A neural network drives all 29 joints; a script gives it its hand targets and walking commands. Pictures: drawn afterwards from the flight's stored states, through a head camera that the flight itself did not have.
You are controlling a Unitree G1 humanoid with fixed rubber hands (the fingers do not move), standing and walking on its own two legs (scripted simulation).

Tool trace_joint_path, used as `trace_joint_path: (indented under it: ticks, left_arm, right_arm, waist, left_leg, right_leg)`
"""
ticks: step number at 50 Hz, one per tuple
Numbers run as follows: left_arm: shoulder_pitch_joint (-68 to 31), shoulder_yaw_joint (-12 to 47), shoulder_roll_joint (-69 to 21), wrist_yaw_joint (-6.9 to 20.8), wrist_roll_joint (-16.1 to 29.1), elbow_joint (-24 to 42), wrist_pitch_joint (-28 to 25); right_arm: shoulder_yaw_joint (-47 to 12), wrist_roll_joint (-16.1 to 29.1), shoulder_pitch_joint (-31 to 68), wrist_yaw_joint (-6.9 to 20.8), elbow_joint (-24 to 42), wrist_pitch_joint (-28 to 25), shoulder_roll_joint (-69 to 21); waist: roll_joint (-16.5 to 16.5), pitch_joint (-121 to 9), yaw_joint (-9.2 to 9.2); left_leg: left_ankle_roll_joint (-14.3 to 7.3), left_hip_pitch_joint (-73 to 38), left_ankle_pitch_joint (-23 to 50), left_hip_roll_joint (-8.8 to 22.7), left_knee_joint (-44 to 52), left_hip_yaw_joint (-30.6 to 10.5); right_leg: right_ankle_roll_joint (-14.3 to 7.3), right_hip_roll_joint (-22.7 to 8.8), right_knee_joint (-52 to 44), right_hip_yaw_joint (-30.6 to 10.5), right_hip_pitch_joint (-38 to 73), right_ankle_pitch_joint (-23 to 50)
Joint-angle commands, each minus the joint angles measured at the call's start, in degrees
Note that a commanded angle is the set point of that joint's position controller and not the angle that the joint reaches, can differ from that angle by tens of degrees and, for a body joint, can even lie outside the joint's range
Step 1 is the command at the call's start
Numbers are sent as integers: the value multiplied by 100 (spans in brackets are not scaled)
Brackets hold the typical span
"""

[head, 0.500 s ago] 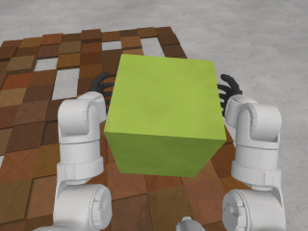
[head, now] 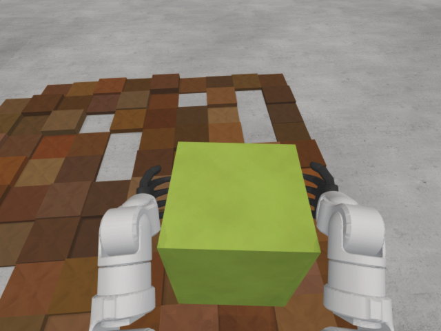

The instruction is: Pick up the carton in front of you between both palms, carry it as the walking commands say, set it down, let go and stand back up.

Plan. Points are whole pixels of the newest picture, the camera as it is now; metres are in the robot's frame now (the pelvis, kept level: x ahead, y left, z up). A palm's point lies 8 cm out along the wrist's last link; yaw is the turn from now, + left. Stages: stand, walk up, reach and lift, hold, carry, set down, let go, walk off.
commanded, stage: carry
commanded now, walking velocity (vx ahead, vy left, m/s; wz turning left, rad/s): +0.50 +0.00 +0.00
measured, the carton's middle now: (233, 228) +0.32 +0.02 +0.02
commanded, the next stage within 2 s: none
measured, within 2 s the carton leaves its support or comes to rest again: neither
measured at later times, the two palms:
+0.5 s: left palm (186, 81) +0.66 +0.15 +0.12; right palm (308, 86) +0.65 -0.15 +0.12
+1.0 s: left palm (205, 24) +1.07 +0.14 +0.11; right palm (290, 21) +1.07 -0.16 +0.12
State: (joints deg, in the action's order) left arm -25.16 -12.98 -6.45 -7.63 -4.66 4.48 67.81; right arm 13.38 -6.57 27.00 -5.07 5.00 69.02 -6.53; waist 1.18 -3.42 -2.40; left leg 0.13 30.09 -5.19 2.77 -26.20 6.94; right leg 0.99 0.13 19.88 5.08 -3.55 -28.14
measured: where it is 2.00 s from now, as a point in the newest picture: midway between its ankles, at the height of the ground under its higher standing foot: (242, 151)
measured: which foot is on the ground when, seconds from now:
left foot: up 0.00-0.00, down 0.02-0.54, up 0.56-0.96, down 0.98-1.00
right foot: down 0.00-0.06, up 0.08-0.50, down 0.52-1.00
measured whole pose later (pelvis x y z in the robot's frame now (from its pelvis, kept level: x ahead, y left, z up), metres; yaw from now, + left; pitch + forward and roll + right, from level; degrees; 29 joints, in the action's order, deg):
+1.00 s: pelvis +0.68 +0.00 -0.02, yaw -1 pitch +5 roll +1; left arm -45.8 -14.8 0.1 -8.7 -3.0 -5.0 70.9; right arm 16.0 -3.0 48.5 -7.4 -6.3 71.3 0.4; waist -1.4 2.5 0.1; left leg -4.7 37.3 -1.2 -0.3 -34.5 8.9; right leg -2.2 -2.1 33.3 8.1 -7.1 -27.3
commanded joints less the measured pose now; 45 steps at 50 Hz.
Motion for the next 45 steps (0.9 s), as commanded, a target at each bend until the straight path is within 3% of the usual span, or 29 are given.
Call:
trace_joint_path:
  ticks: [1, 2, 3, 4, 6, 7, 10, 12, 14, 17, 21, 23, 24, 25, 26, 27, 28, 29, 31, 32, 35, 40, 42, 45]
  left_arm:
    - [-3317, 4464, -5886, 1667, 2377, 1022, 8]
    - [-3090, 4552, -5755, 1676, 2286, 1102, -10]
    - [-2962, 4684, -5919, 1704, 2318, 1277, 58]
    - [-2739, 4711, -5779, 1726, 2247, 1236, 69]
    - [-2330, 4763, -5759, 1736, 2226, 1197, 18]
    - [-2170, 4773, -5731, 1722, 2203, 1243, -5]
    - [-1773, 4853, -5707, 1646, 2100, 1326, -49]
    - [-1576, 4858, -5558, 1596, 2027, 1367, -46]
    - [-1618, 4859, -5311, 1551, 1991, 1408, -11]
    - [-2103, 4831, -4874, 1507, 2035, 1329, 65]
    - [-3215, 4550, -4438, 1404, 2204, 1138, 177]
    - [-3885, 4303, -4212, 1304, 2312, 960, 242]
    - [-4080, 4135, -4083, 1254, 2335, 762, 276]
    - [-4218, 3949, -3981, 1216, 2329, 499, 310]
    - [-4294, 3753, -3892, 1191, 2359, 232, 340]
    - [-4461, 3577, -3841, 1184, 2418, -23, 377]
    - [-5024, 3432, -3572, 1153, 2462, -163, 395]
    - [-5426, 3440, -3775, 1160, 2632, -389, 437]
    - [-6088, 3388, -4361, 1208, 2888, -422, 414]
    - [-6419, 3356, -4687, 1241, 3007, -449, 395]
    - [-6987, 3138, -5310, 1312, 3113, -724, 319]
    - [-6988, 2857, -5742, 1379, 2852, -1154, 180]
    - [-7122, 2924, -5809, 1362, 2806, -979, 127]
    - [-7050, 3101, -5773, 1294, 2792, -554, 119]
  right_arm:
    - [-4261, 2009, 2603, 1186, 630, -88, -5857]
    - [-4328, 2024, 2301, 1269, 743, -79, -5803]
    - [-4340, 1917, 2106, 1317, 680, -131, -5548]
    - [-4420, 1974, 1737, 1355, 666, -126, -5629]
    - [-4609, 2141, 1643, 1447, 993, -125, -5780]
    - [-4659, 2250, 1577, 1490, 1086, -140, -5802]
    - [-4735, 2375, 1358, 1575, 1226, -151, -5638]
    - [-4750, 2429, 1204, 1604, 1233, -131, -5425]
    - [-4764, 2443, 1230, 1611, 1178, -118, -5184]
    - [-4706, 2410, 1636, 1535, 1055, -93, -4731]
    - [-4570, 2574, 2848, 1325, 990, -10, -4246]
    - [-4448, 2694, 3614, 1191, 909, 69, -4052]
    - [-4342, 2721, 3937, 1118, 784, 120, -3960]
    - [-4212, 2744, 4162, 1051, 577, 177, -3891]
    - [-4070, 2708, 4425, 981, 373, 226, -3804]
    - [-3911, 2628, 4682, 914, 129, 268, -3774]
    - [-3746, 2680, 4823, 851, -166, 333, -3853]
    - [-3625, 2663, 5170, 780, -376, 382, -3889]
    - [-3395, 2732, 5616, 726, -700, 421, -4352]
    - [-3257, 2722, 5772, 712, -851, 411, -4567]
    - [-2964, 2605, 6019, 716, -1325, 345, -5091]
    - [-2791, 2415, 6018, 814, -1858, 164, -5658]
    - [-2893, 2461, 6200, 847, -1721, 106, -5821]
    - [-3083, 2565, 6251, 840, -1334, 88, -5881]
  waist:
    - [-600, -2458, 268]
    - [-176, -2614, 379]
    - [1602, -3089, 328]
    - [1416, -2701, 389]
    - [261, -2367, 368]
    - [129, -2151, 360]
    - [602, -1929, 341]
    - [750, -1784, 333]
    - [713, -1500, 331]
    - [522, -999, 450]
    - [550, -499, 505]
    - [611, -634, 310]
    - [657, -911, 120]
    - [504, -1322, -122]
    - [-14, -1860, -404]
    - [-928, -2145, -455]
    - [-2221, -2666, -127]
    - [-1661, -2659, -154]
    - [-793, -2472, -74]
    - [-593, -2488, -12]
    - [-599, -2624, 68]
    - [-586, -2358, -64]
    - [-590, -2089, -103]
    - [-818, -1974, -110]
  left_leg:
    - [-32, -3039, 82, -175, 560, 446]
    - [-11, -4103, -261, 445, 376, -179]
    - [-899, -5649, 358, 1728, 220, -2373]
    - [-1084, -5457, 676, 1831, 673, -2943]
    - [-937, -4705, 995, 1658, 811, -2245]
    - [-831, -4325, 1122, 1602, 972, -1964]
    - [-737, -3720, 766, 1364, 1269, -1301]
    - [-726, -3664, 750, 1228, 1335, -967]
    - [-736, -3718, 842, 1146, 1397, -771]
    - [-779, -3487, 692, 1041, 1473, -545]
    - [-747, -3090, 995, 1009, 1514, -335]
    - [-662, -3102, 2153, 946, 1054, -144]
    - [-591, -3114, 3022, 866, 453, 13]
    - [-448, -2953, 3510, 646, -604, 347]
    - [-311, -2334, 2838, 330, -2166, 423]
    - [-220, -1145, 76, -45, -3819, 109]
    - [-116, 440, -2441, -935, -5293, -444]
    - [-304, 847, -2224, -584, -5910, -950]
    - [-471, 1086, -1963, -195, -5760, -921]
    - [-465, 1053, -1718, -23, -5405, -966]
    - [-373, 1028, -1503, 95, -4890, -776]
    - [-225, 2300, -956, 257, -4271, -493]
    - [-179, 2083, -741, 153, -3263, -257]
    - [-275, 967, 111, -222, -1531, 297]
  right_leg:
    - [-308, -973, 1557, -72, 20, 4540]
    - [-280, -818, 2450, -144, -1052, 3115]
    - [-47, -186, 3705, -146, -2829, 657]
    - [-47, 46, 4375, -362, -3657, -48]
    - [-47, -361, 4143, -549, -3636, 408]
    - [8, -472, 3601, -493, -3490, 518]
    - [124, -388, 2855, -120, -3088, 759]
    - [146, -440, 2615, 21, -3227, 1384]
    - [153, -553, 2430, 5, -3557, 2146]
    - [86, -546, 1993, 133, -3657, 2496]
    - [-248, -469, 1459, 247, -3219, 2779]
    - [-441, -305, 1404, 432, -2561, 2766]
    - [-492, -98, 1418, 639, -1922, 2629]
    - [-488, 203, 1165, 946, -903, 2567]
    - [-401, 272, 1028, 929, 439, 2170]
    - [-436, -1008, 1082, -901, 1296, 1934]
    - [-1349, -2195, 65, -3816, 2124, 1570]
    - [-1584, -2220, -48, -3744, 1999, 1507]
    - [-1390, -1898, 271, -2730, 1310, 2451]
    - [-1304, -1795, 252, -2312, 962, 2645]
    - [-1319, -1670, 260, -1608, 589, 2982]
    - [-1422, -1466, 383, -1166, 1128, 3417]
    - [-1408, -1239, 285, -789, 878, 3807]
    - [-1157, -849, 328, -114, 696, 4830]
